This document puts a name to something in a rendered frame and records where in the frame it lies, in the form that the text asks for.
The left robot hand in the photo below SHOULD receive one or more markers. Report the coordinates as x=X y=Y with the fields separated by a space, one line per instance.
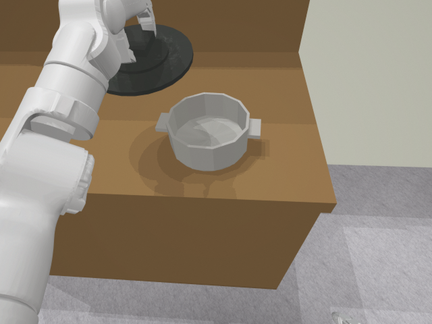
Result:
x=144 y=12

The pot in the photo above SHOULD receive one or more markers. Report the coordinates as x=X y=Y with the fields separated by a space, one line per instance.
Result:
x=209 y=131

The left robot upper arm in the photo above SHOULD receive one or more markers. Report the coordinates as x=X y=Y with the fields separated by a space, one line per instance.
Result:
x=41 y=179

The table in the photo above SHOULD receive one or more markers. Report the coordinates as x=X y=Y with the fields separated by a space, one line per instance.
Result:
x=149 y=217

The lid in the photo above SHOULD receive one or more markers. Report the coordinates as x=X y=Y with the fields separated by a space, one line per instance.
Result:
x=168 y=60

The robot left forearm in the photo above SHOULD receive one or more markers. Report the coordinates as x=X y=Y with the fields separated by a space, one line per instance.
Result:
x=67 y=96

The knob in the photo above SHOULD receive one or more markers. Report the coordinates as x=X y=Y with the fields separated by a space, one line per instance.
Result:
x=140 y=41

